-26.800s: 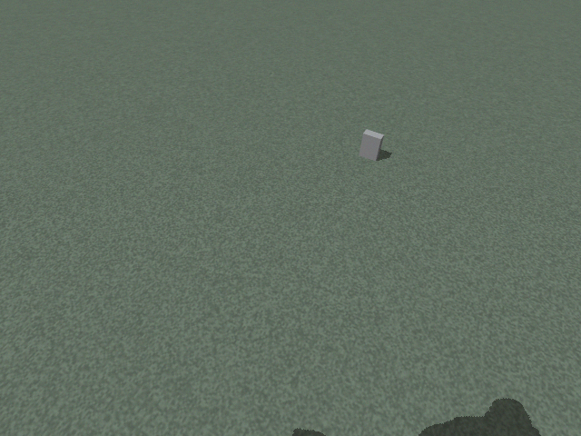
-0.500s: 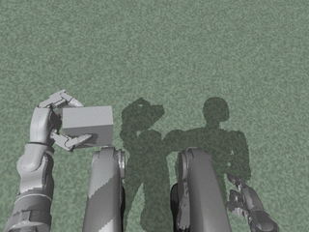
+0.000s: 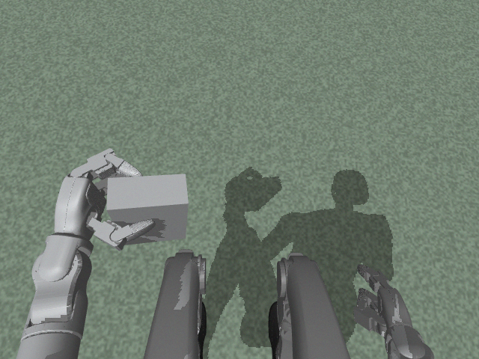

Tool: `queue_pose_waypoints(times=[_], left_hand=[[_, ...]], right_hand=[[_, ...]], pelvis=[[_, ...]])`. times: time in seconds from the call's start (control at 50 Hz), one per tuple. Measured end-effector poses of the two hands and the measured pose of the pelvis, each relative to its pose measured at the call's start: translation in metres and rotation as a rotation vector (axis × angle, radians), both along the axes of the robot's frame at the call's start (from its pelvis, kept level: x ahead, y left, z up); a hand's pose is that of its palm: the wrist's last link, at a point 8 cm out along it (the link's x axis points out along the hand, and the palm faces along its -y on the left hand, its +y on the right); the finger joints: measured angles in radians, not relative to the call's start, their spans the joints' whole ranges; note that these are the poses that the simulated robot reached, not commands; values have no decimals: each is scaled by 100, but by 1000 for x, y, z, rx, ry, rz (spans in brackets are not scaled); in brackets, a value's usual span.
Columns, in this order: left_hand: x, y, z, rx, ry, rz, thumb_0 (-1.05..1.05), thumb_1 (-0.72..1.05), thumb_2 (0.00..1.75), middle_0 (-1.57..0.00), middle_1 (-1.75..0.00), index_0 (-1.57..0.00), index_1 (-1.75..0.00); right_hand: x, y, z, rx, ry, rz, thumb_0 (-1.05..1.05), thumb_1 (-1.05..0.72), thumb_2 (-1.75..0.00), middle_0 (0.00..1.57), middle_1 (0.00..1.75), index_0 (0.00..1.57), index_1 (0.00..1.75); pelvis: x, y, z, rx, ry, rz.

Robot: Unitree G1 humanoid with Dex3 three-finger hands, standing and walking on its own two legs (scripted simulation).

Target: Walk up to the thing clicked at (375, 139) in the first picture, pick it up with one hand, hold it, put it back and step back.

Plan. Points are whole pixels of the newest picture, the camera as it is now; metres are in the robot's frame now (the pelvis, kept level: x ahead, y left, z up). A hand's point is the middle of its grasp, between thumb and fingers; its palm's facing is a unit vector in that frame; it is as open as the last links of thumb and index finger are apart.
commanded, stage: lift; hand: left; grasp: from the side
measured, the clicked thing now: (152, 212) +0.34 +0.16 -0.02
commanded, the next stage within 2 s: hold in 1.38 s
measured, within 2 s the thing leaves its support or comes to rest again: neither
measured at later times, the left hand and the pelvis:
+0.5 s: hand (81, 143) +0.35 +0.18 +0.17, palm faces -0.02 -1.00 -0.06, open 9.3 cm; pelvis +0.03 +0.00 +0.14, yaw +2 degrees
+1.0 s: hand (63, 90) +0.37 +0.17 +0.23, palm faces -0.03 -1.00 -0.03, open 9.3 cm; pelvis +0.05 +0.00 +0.19, yaw +2 degrees
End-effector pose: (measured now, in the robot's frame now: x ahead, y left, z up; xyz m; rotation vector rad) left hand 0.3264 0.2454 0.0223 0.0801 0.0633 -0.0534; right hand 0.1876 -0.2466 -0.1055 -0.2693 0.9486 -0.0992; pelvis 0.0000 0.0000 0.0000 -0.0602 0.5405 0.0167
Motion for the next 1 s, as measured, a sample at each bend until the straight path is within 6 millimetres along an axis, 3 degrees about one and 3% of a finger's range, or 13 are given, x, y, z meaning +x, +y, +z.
queue_pose_waypoints(times=[0.22, 0.46, 0.7, 1.0], left_hand=[[-1, -8, 88, -17, -1, 37, 2, -41, 103, -89, -120, -85, -116], [7, -7, 147, -22, 4, 49, 2, -41, 103, -90, -119, -86, -115], [11, -8, 185, -33, 2, 37, 2, -42, 103, -90, -119, -87, -114], [22, -18, 213, -51, -5, 28, 2, -41, 103, -90, -120, -86, -115]], right_hand=[[6, 3, 77, 9, -50, -37, 1, -90, -89, 20, 30, 20, 29], [1, 2, 147, -9, -85, -57, 1, -90, -89, 20, 30, 21, 30], [-6, 10, 180, 6, -59, -52, 1, -91, -89, 20, 30, 20, 30], [-2, 10, 205, 20, -41, -42, 1, -91, -89, 20, 30, 20, 30]], pelvis=[[16, 0, 69, 8, -78, 13], [30, 1, 128, 13, -177, 26], [39, 5, 166, 22, -244, 25], [49, 1, 194, 36, -304, 24]])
